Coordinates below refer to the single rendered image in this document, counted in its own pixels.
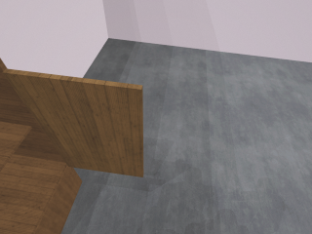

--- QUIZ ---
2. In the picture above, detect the cupboard door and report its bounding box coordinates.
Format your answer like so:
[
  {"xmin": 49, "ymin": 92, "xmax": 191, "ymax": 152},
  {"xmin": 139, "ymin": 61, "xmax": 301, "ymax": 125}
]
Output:
[{"xmin": 2, "ymin": 68, "xmax": 144, "ymax": 177}]

